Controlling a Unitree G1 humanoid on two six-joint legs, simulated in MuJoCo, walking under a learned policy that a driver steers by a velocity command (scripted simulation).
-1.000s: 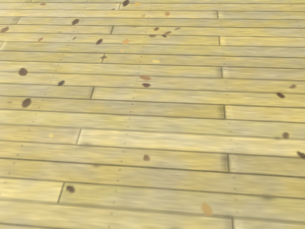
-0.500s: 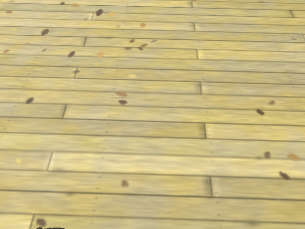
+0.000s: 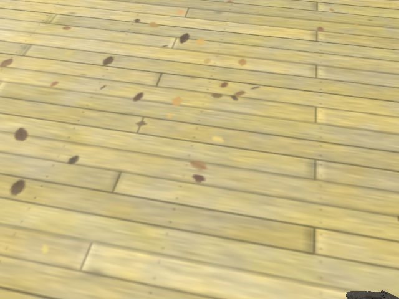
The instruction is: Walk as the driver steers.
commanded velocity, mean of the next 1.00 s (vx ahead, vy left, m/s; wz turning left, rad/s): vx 0.50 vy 0.00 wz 0.00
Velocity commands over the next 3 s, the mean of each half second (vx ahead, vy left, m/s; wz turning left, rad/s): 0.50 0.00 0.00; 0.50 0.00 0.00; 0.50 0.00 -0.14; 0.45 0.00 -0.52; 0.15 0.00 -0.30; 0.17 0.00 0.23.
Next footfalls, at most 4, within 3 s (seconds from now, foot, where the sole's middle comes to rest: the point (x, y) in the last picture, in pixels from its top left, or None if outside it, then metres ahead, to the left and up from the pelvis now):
0.10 left None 0.25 0.14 -0.78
0.62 right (259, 280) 0.55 -0.11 -0.78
1.18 left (198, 196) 0.86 0.12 -0.78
1.72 right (265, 147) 1.13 -0.14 -0.78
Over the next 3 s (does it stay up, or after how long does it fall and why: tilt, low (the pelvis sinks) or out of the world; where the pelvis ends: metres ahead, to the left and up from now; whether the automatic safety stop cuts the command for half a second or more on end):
stays up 1.39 -0.12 0.00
